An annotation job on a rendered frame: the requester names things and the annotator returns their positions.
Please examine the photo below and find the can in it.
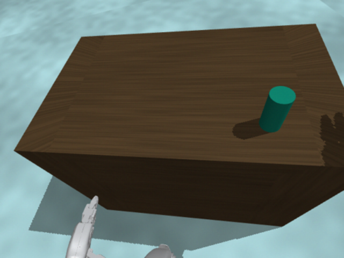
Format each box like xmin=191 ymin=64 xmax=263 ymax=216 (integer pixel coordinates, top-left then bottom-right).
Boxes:
xmin=259 ymin=86 xmax=296 ymax=132

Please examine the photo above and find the left robot hand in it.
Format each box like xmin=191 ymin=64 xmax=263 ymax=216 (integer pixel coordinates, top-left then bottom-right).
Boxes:
xmin=66 ymin=196 xmax=105 ymax=258

